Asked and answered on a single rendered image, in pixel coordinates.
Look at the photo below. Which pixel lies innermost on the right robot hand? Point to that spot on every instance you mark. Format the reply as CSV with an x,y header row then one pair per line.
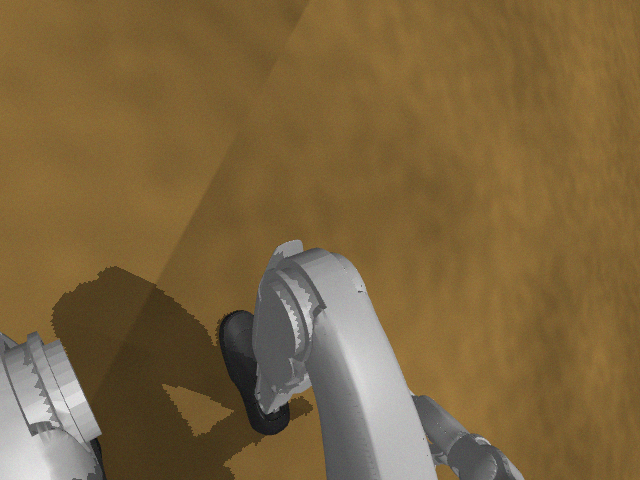
x,y
440,427

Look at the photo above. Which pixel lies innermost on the right robot foot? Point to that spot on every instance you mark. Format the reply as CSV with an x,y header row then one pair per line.
x,y
235,337

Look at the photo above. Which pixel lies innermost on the left robot foot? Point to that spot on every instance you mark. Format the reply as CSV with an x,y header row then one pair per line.
x,y
97,450

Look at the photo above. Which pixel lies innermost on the right robot arm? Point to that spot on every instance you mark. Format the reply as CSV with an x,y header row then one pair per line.
x,y
472,457

